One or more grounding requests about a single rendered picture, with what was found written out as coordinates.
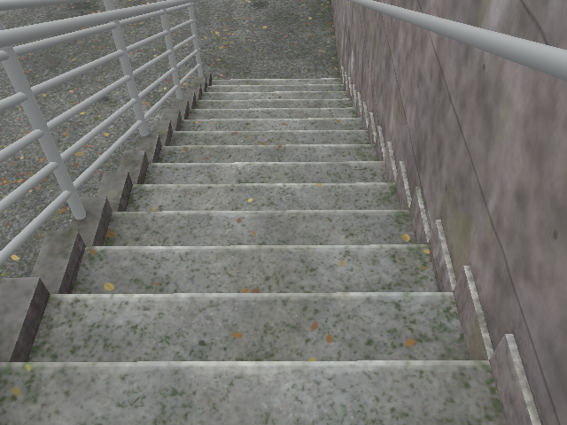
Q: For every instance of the stairs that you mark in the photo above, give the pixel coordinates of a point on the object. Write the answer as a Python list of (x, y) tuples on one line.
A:
[(263, 274)]

